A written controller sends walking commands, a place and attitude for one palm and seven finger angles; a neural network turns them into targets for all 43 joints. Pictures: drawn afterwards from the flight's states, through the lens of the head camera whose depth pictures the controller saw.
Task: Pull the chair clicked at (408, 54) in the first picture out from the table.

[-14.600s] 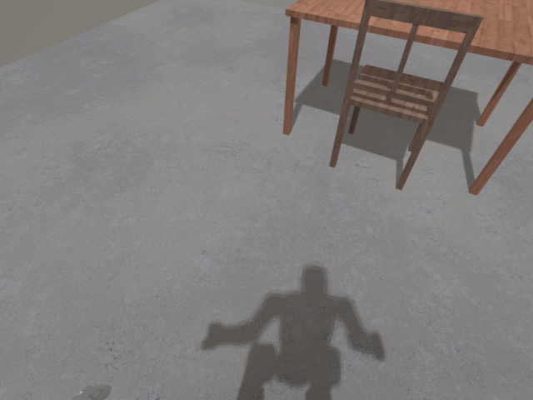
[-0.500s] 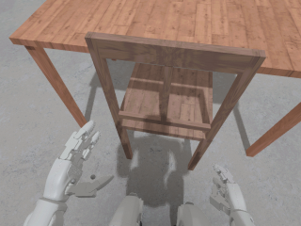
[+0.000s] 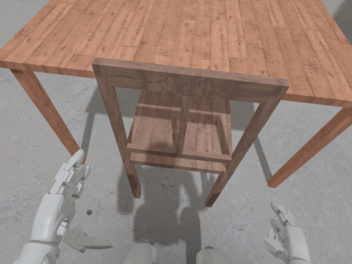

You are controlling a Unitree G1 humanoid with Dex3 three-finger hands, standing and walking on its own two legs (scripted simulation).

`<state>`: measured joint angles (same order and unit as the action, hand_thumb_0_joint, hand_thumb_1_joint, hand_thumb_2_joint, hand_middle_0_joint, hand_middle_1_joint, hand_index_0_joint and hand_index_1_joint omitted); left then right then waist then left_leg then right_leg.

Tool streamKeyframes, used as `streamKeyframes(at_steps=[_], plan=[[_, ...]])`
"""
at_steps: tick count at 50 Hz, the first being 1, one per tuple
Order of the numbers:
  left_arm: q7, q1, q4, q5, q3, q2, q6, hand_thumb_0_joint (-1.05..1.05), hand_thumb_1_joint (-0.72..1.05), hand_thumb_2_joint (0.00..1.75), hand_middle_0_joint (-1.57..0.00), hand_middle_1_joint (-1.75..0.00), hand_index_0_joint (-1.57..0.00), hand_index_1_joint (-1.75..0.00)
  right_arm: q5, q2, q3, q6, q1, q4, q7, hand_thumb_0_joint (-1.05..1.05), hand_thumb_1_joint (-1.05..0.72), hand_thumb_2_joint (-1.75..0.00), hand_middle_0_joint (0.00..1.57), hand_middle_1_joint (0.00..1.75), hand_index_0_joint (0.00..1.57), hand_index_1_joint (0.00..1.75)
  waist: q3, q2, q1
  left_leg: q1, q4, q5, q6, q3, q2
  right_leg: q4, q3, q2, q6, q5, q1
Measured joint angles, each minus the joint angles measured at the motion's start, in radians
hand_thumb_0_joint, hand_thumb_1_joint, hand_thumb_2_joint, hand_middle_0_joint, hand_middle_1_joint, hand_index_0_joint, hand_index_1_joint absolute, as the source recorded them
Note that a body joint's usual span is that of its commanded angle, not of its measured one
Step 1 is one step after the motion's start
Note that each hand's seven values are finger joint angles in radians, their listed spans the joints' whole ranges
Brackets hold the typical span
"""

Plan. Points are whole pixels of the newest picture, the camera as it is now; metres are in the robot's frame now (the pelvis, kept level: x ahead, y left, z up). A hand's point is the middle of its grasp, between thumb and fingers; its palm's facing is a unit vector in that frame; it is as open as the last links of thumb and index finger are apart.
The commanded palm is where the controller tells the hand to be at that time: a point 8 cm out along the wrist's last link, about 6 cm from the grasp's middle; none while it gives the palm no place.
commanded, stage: raise the hand toward the chair's back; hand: left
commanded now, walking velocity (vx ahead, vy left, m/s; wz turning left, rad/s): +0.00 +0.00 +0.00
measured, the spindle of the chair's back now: (182, 127) +0.48 +0.00 -0.02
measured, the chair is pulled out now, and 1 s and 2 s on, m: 0.00 0.00 0.00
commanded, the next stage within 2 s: aim the fingers beside a spindle in 0.88 s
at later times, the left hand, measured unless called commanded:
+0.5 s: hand (78, 190) +0.25 +0.21 +0.05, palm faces -0.06 -1.00 -0.05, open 16.9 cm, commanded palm +0.23 +0.27 +0.05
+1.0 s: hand (80, 191) +0.25 +0.20 +0.06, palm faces -0.04 -1.00 -0.05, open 16.9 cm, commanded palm +0.23 +0.26 +0.05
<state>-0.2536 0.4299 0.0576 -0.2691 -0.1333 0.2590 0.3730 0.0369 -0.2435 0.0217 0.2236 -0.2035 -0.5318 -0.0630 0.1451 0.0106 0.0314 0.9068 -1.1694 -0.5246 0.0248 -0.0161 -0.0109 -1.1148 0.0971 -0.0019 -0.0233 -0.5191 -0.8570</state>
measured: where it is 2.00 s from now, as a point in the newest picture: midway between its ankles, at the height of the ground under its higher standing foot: outside the picture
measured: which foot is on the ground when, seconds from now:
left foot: down 0.00-1.00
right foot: down 0.00-1.00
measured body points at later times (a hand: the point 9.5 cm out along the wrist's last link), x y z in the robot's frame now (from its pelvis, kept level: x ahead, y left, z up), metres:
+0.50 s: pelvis +0.01 +0.00 +0.01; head +0.07 +0.01 +0.46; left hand +0.25 +0.26 +0.06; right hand +0.17 -0.25 -0.07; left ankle +0.02 +0.10 -0.65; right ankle +0.02 -0.11 -0.65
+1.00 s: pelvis +0.01 +0.00 +0.01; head +0.08 +0.01 +0.46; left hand +0.25 +0.26 +0.06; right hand +0.18 -0.24 -0.06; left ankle +0.02 +0.10 -0.65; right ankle +0.02 -0.11 -0.65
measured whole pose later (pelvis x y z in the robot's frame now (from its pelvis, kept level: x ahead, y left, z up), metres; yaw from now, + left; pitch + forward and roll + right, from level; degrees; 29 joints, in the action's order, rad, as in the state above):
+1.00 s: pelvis +0.01 +0.00 +0.01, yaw +0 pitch +15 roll -3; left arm -0.33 0.30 -0.07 -0.30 -0.22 0.28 0.38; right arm 0.03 -0.25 -0.02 0.22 -0.23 -0.55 -0.05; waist 0.14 0.03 0.03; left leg 0.86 -1.11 -0.51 0.03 -0.02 -0.01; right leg -1.05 0.10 0.00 -0.02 -0.51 -0.80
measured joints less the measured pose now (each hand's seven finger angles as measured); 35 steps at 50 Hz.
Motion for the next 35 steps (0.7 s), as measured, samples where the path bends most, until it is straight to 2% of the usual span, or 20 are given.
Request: streamKeyframes(at_steps=[3,5,10,13,19,21,24,28,30,35], plan=[[0.023,-0.015,0.005,-0.002,-0.028,-0.003,0.021,-0.01,-0.38,0.35,-0.08,-0.10,-0.07,-0.10,-0.004,0.012,-0.015,-0.005,0.001,0.004,0.008,0.02,-0.90,-0.90,0.20,0.30,0.20,0.30,0.010,0.006,-0.007,-0.018,0.015,0.004,0.001,-0.004,0.003,0.018,0.004,-0.002,0.002,0.004,0.022],[0.017,-0.038,-0.018,0.001,-0.038,-0.003,0.023,-0.01,-0.42,0.33,-0.07,-0.09,-0.07,-0.10,-0.004,0.014,-0.029,-0.012,0.002,0.007,0.012,0.02,-0.90,-0.90,0.20,0.30,0.20,0.30,0.012,0.014,-0.011,-0.020,0.018,0.005,0.002,-0.007,0.006,0.023,0.007,-0.004,0.004,0.004,0.027],[-0.047,-0.090,-0.101,0.010,-0.025,0.011,-0.039,-0.01,-0.47,0.31,-0.07,-0.08,-0.06,-0.09,-0.001,0.011,-0.058,-0.023,0.003,0.015,0.012,0.02,-0.90,-0.90,0.20,0.30,0.20,0.30,0.001,0.026,-0.015,-0.020,0.024,0.009,0.007,-0.005,0.009,0.029,0.005,-0.008,0.007,0.008,0.026],[-0.064,-0.092,-0.102,0.002,-0.028,0.020,-0.061,-0.01,-0.48,0.31,-0.07,-0.08,-0.06,-0.09,-0.005,0.012,-0.061,-0.019,-0.008,0.012,0.008,0.02,-0.90,-0.90,0.21,0.30,0.20,0.30,-0.009,0.026,-0.014,-0.031,0.036,0.012,0.007,-0.001,0.008,0.040,0.001,-0.006,0.008,0.013,0.035],[-0.046,-0.119,-0.087,-0.024,-0.086,0.027,0.000,-0.02,-0.49,0.30,-0.07,-0.08,-0.06,-0.08,-0.010,0.004,-0.051,-0.012,-0.039,-0.023,0.008,0.02,-0.90,-0.90,0.21,0.30,0.20,0.30,-0.005,0.024,-0.014,-0.046,0.052,0.014,0.005,-0.001,0.008,0.057,0.001,-0.005,0.008,0.015,0.050],[-0.056,-0.149,-0.118,-0.027,-0.103,0.032,0.002,-0.01,-0.49,0.30,-0.07,-0.08,-0.06,-0.08,-0.007,-0.005,-0.050,-0.015,-0.042,-0.033,0.008,0.02,-0.90,-0.90,0.21,0.30,0.20,0.30,-0.004,0.026,-0.011,-0.042,0.051,0.014,0.005,-0.003,0.009,0.055,0.002,-0.006,0.008,0.014,0.047],[-0.087,-0.174,-0.168,-0.031,-0.105,0.037,-0.035,-0.01,-0.50,0.30,-0.06,-0.08,-0.06,-0.08,0.000,-0.018,-0.046,-0.020,-0.044,-0.035,0.008,0.02,-0.90,-0.90,0.21,0.30,0.20,0.30,-0.006,0.030,-0.002,-0.041,0.055,0.016,0.006,-0.001,0.009,0.058,0.000,-0.006,0.008,0.015,0.045],[-0.106,-0.146,-0.170,-0.030,-0.081,0.033,-0.078,-0.02,-0.50,0.30,-0.06,-0.08,-0.06,-0.08,0.000,-0.025,-0.035,-0.013,-0.053,-0.027,0.007,0.02,-0.90,-0.90,0.21,0.30,0.20,0.30,-0.008,0.026,0.009,-0.056,0.076,0.020,0.007,0.008,0.005,0.076,-0.009,-0.002,0.009,0.023,0.055],[-0.096,-0.125,-0.146,-0.032,-0.074,0.028,-0.065,-0.02,-0.50,0.30,-0.06,-0.08,-0.06,-0.08,-0.004,-0.024,-0.029,-0.005,-0.058,-0.024,0.008,0.02,-0.90,-0.90,0.20,0.30,0.20,0.30,-0.008,0.021,0.012,-0.066,0.084,0.022,0.006,0.010,0.003,0.084,-0.011,0.000,0.008,0.025,0.063],[-0.055,-0.130,-0.128,-0.030,-0.094,0.020,0.014,-0.02,-0.50,0.30,-0.07,-0.08,-0.06,-0.08,-0.011,-0.022,-0.022,0.002,-0.056,-0.032,0.016,0.02,-0.90,-0.90,0.20,0.30,0.20,0.30,-0.003,0.010,0.009,-0.061,0.075,0.017,0.002,0.005,0.003,0.075,-0.006,0.000,0.005,0.018,0.059]])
